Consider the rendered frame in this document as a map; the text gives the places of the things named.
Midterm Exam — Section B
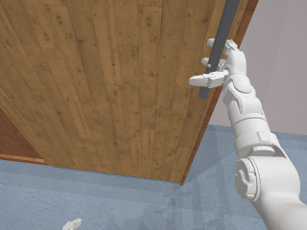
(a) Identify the wardrobe door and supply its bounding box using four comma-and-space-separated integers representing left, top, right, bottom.
0, 108, 42, 159
0, 0, 248, 182

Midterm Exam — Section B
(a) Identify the robot right hand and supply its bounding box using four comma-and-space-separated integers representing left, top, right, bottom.
188, 38, 247, 88

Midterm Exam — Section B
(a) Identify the robot left hand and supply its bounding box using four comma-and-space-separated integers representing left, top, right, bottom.
62, 218, 83, 230

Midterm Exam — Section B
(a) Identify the handle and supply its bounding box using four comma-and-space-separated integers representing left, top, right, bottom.
199, 0, 241, 99

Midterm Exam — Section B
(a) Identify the robot right forearm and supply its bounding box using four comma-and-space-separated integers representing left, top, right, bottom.
222, 74, 300, 195

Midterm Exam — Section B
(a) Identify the robot right upper arm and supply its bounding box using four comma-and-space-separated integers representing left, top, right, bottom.
234, 156, 307, 230

